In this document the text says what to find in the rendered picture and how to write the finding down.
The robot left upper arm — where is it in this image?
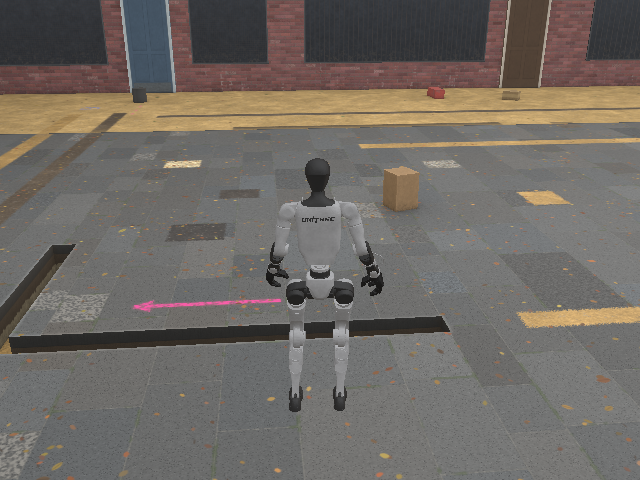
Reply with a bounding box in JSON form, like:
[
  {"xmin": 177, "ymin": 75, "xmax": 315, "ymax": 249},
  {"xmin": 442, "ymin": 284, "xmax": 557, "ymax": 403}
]
[{"xmin": 273, "ymin": 202, "xmax": 298, "ymax": 257}]

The robot shin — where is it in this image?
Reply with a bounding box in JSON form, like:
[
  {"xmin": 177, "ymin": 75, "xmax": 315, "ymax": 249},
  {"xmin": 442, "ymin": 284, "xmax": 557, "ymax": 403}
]
[
  {"xmin": 289, "ymin": 330, "xmax": 303, "ymax": 398},
  {"xmin": 334, "ymin": 329, "xmax": 349, "ymax": 397}
]

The robot right shin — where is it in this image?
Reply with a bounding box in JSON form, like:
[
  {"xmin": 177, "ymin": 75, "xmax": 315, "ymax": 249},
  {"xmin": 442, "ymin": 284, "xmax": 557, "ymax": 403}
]
[{"xmin": 334, "ymin": 329, "xmax": 349, "ymax": 397}]

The left robot hand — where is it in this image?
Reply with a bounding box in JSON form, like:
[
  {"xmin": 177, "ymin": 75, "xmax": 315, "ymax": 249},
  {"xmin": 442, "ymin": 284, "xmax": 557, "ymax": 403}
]
[{"xmin": 266, "ymin": 269, "xmax": 289, "ymax": 287}]

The right robot hand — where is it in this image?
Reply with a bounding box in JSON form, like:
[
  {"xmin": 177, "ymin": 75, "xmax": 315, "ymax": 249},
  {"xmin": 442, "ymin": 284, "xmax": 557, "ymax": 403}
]
[{"xmin": 361, "ymin": 272, "xmax": 384, "ymax": 296}]

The robot left forearm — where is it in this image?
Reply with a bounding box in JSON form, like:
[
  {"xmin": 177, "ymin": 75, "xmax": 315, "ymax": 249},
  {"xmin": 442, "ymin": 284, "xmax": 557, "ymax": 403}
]
[{"xmin": 267, "ymin": 242, "xmax": 284, "ymax": 274}]

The robot right upper arm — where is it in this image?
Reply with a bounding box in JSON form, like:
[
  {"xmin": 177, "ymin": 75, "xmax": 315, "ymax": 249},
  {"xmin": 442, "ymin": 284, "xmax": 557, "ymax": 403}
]
[{"xmin": 339, "ymin": 201, "xmax": 369, "ymax": 256}]

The robot right forearm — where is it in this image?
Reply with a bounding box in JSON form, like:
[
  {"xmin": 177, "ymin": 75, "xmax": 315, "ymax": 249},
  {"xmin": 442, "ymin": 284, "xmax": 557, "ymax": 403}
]
[{"xmin": 359, "ymin": 241, "xmax": 380, "ymax": 278}]

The robot left shin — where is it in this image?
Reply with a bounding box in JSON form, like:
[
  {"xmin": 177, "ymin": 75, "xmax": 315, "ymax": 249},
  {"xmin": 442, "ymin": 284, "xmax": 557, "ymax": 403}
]
[{"xmin": 289, "ymin": 330, "xmax": 303, "ymax": 398}]

